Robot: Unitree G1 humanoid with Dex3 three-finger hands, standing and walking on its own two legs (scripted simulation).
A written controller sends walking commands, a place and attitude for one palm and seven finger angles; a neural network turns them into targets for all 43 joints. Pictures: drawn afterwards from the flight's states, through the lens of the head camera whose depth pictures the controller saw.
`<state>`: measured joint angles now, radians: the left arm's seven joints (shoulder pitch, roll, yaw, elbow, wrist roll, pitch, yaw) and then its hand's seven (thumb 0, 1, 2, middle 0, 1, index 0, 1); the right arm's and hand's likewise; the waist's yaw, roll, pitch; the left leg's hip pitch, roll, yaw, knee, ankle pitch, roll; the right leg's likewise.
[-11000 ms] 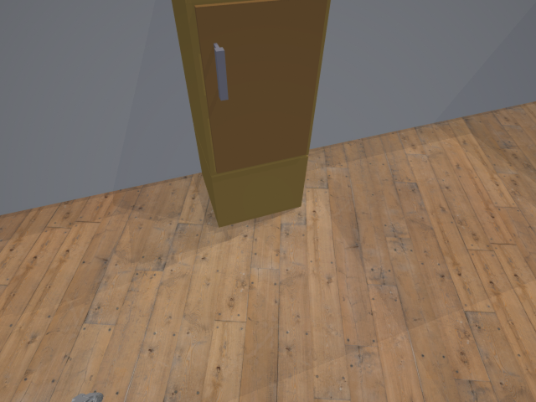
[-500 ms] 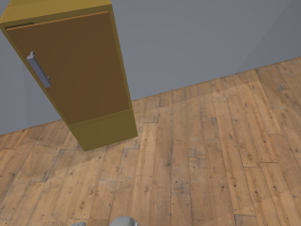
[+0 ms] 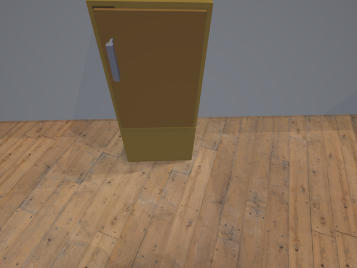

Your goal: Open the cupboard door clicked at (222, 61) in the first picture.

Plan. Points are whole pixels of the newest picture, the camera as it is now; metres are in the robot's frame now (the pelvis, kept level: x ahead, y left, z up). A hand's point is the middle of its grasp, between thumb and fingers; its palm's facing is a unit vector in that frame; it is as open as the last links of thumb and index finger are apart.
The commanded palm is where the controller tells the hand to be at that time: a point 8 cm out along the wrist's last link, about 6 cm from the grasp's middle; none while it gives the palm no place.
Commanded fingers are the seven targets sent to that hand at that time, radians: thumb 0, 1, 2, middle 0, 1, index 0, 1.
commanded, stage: take the last steps up to it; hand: left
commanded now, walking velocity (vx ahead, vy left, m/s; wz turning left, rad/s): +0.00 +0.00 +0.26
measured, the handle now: (114, 60) +0.80 +0.31 +0.02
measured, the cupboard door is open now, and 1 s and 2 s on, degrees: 0 0 0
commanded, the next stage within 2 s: come to a stop and stand still in 1.02 s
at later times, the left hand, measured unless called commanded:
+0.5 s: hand out of the picture -0.06 +0.15 -0.16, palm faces +0.22 -0.96 -0.19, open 7.3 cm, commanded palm none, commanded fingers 0.00 0.90 0.90 -0.20 -0.30 -0.20 -0.30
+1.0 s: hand (96, 224) +0.25 +0.25 -0.16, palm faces +0.09 -0.98 -0.19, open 7.4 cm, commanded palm none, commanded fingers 0.00 0.90 0.90 -0.20 -0.30 -0.20 -0.30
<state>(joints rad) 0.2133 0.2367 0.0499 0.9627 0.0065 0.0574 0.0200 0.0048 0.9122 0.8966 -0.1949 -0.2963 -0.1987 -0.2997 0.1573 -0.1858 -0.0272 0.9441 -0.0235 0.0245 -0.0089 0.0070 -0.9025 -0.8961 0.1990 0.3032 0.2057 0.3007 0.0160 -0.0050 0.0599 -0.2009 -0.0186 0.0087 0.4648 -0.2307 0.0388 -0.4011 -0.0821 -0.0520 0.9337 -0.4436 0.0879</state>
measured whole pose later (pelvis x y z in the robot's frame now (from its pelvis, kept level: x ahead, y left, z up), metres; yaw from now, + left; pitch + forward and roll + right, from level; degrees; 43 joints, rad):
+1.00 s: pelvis +0.17 +0.06 +0.00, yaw +4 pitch -1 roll +1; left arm 0.15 0.18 0.06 1.02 0.02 0.01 -0.01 0.00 0.92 0.90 -0.19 -0.30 -0.20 -0.30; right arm 0.45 -0.08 -0.02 1.15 -0.03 -0.06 -0.03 0.01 -0.91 -0.90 0.20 0.30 0.20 0.30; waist -0.03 -0.02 0.04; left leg 0.06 0.00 0.18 0.30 -0.34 0.01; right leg -0.58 -0.11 -0.09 0.85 -0.18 0.02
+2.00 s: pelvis +0.25 +0.04 +0.00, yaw +3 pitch -1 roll +1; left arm 0.23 0.18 0.02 1.10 0.01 0.02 0.02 0.00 0.91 0.90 -0.19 -0.30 -0.20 -0.30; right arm 0.23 -0.18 -0.04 1.08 -0.01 0.02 -0.03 0.00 -0.91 -0.90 0.20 0.30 0.20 0.30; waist -0.01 0.01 0.04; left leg -0.26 0.05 0.07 0.48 -0.20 -0.02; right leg -0.14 -0.04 -0.03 0.48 -0.32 0.02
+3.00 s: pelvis +0.29 +0.03 +0.00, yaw +3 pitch -2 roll +1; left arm 0.29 0.14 0.01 1.13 0.00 0.00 0.04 0.00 0.91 0.90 -0.20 -0.30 -0.20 -0.30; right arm 0.24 -0.15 -0.01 1.14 -0.01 0.00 -0.05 0.01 -0.92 -0.90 0.20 0.30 0.20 0.30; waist 0.01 -0.01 0.04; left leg -0.17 0.06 0.04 0.43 -0.22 -0.04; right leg -0.04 -0.02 -0.05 0.41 -0.34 0.00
